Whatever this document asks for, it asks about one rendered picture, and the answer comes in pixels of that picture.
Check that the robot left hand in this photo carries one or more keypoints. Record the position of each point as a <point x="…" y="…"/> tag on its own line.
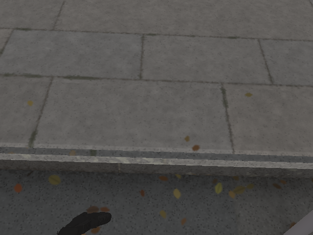
<point x="84" y="222"/>

